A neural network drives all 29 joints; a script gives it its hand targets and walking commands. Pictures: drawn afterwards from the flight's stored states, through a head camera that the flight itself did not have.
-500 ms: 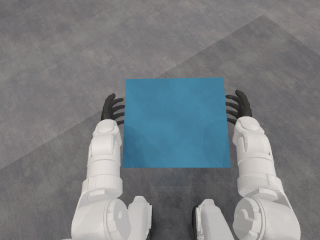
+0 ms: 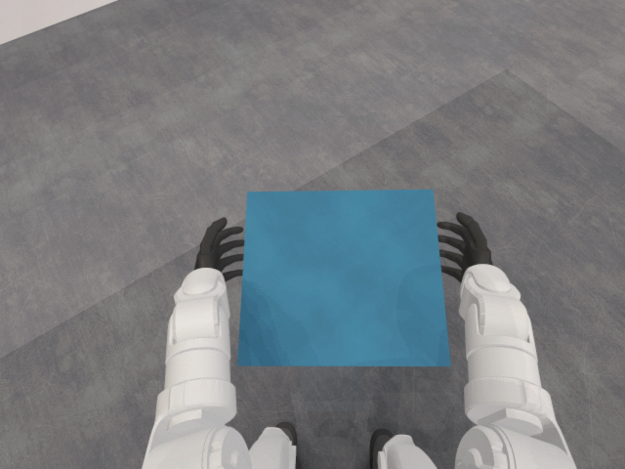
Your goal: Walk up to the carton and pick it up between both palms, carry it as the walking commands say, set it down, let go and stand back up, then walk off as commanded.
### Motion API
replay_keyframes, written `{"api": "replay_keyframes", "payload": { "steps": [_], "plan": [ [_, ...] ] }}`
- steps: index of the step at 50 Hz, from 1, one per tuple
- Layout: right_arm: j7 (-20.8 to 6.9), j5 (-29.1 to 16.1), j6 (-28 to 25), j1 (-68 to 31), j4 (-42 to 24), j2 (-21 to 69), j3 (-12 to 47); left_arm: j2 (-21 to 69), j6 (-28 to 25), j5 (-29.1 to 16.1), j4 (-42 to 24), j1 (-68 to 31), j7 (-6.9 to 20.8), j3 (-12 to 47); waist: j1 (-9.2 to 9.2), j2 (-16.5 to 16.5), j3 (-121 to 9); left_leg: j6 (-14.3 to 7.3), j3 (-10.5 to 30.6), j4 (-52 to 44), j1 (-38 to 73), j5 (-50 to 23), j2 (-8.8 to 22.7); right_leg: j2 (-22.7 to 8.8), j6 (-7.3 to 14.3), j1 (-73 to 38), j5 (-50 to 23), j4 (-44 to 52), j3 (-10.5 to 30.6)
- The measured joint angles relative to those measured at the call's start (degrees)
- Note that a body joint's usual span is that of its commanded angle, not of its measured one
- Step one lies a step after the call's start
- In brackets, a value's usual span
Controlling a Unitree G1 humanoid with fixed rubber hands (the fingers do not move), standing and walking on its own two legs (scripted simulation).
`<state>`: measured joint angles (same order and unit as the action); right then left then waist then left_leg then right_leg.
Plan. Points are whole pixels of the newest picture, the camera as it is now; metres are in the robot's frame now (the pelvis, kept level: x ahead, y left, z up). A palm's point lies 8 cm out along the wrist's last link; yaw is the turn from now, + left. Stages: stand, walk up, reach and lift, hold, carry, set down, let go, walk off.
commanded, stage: reach and lift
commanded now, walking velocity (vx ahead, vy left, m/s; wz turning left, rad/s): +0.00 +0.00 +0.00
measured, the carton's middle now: (339, 282) +0.39 +0.01 -0.12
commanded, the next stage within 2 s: hold in 1.74 s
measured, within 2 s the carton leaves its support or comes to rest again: neither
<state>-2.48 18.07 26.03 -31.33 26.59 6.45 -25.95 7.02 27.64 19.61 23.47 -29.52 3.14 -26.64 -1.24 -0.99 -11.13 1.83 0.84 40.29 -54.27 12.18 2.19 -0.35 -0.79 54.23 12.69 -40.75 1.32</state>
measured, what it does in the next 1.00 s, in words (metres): rises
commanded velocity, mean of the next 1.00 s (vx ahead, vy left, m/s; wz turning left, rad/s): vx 0.00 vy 0.00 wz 0.00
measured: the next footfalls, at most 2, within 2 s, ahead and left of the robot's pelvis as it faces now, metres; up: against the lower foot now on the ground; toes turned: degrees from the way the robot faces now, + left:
none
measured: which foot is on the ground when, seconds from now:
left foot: down 0.00-1.00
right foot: down 0.00-1.00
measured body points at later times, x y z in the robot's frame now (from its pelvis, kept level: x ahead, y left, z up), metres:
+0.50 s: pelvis +0.02 +0.00 +0.04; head +0.09 +0.01 +0.49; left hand +0.35 +0.20 +0.03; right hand +0.36 -0.16 +0.03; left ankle +0.05 +0.14 -0.70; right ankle +0.05 -0.13 -0.70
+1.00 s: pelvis +0.04 +0.00 +0.05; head +0.01 +0.00 +0.50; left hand +0.33 +0.19 +0.09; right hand +0.34 -0.17 +0.09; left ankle +0.05 +0.14 -0.70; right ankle +0.05 -0.13 -0.70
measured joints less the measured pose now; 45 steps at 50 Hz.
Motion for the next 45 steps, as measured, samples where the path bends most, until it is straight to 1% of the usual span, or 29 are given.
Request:
{"api": "replay_keyframes", "payload": {
  "steps": [7, 11, 19, 28, 35, 45],
  "plan": [
    [-3.1, 0.3, 0.4, 3.5, -2.8, 0.2, 0.6, -0.1, 0.6, 0.4, -2.5, 3.1, 3.7, 0.7, -0.04, 0.1, 2.6, 0.0, 0.0, -6.0, 8.4, -1.8, 0.1, 0.0, 0.1, -8.5, -1.8, 6.1, -0.2],
    [-3.8, 0.2, 0.7, 5.7, -4.7, 0.5, 1.5, 0.0, 1.0, 0.3, -4.1, 5.0, 4.3, 1.5, -0.13, 0.2, 4.4, 0.0, 0.0, -9.2, 13.4, -2.6, 0.1, -0.1, 0.1, -13.6, -2.6, 9.4, -0.3],
    [-3.3, 0.5, 1.5, 9.3, -7.1, 1.8, 2.7, 0.6, 1.6, 0.4, -5.9, 7.9, 3.6, 2.5, -0.27, 0.2, 6.5, -0.1, 0.0, -14.4, 22.4, -3.8, -0.1, -0.3, -0.1, -22.7, -3.8, 14.7, -0.4],
    [-2.9, -0.1, 3.2, 13.2, -9.7, 1.8, 4.4, 1.2, 3.4, -0.7, -8.4, 11.6, 2.3, 5.0, -0.05, 0.3, 8.2, -0.3, 0.0, -19.7, 32.1, -5.0, -0.5, -0.8, -0.3, -32.6, -5.0, 20.2, -0.7],
    [-2.8, -0.5, 5.9, 15.5, -11.6, 1.4, 5.7, 1.9, 6.1, -1.1, -10.5, 13.8, 1.2, 6.7, -0.04, 0.5, 9.0, -0.4, -0.3, -22.8, 39.7, -5.3, -0.6, -0.9, -0.4, -39.9, -5.2, 23.0, -0.4],
    [-2.2, -0.4, 10.7, 16.9, -14.0, 1.2, 7.5, 1.6, 10.7, -1.0, -12.6, 14.7, 0.7, 8.3, -0.42, 0.9, 10.2, -0.2, -0.7, -25.6, 48.4, -5.3, -0.4, -0.8, -0.3, -48.2, -4.9, 25.1, -0.2]
  ]
}}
